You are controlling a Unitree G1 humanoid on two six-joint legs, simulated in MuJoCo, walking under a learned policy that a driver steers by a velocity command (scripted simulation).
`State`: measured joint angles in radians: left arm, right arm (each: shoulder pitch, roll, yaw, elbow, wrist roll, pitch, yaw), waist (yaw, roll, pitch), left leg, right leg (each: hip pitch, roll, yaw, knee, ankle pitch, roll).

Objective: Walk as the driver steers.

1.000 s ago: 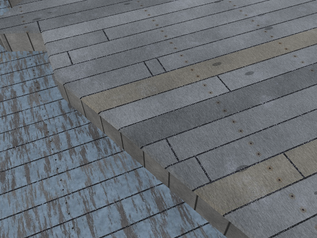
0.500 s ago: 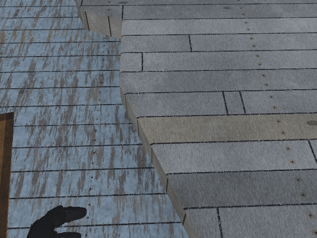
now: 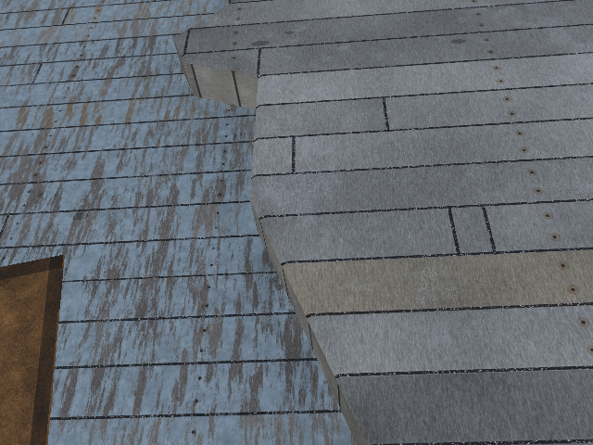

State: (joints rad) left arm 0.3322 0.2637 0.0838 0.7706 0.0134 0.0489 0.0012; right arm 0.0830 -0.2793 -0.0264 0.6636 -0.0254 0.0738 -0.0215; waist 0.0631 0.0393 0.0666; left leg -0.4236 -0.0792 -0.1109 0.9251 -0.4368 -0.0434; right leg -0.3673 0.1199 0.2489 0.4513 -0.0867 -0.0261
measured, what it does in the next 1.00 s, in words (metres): steps to the left: left foot, then right foot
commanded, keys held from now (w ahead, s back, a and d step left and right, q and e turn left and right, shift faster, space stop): e+shift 0.32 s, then shift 0.20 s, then q+shift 0.38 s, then w+q+shift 0.10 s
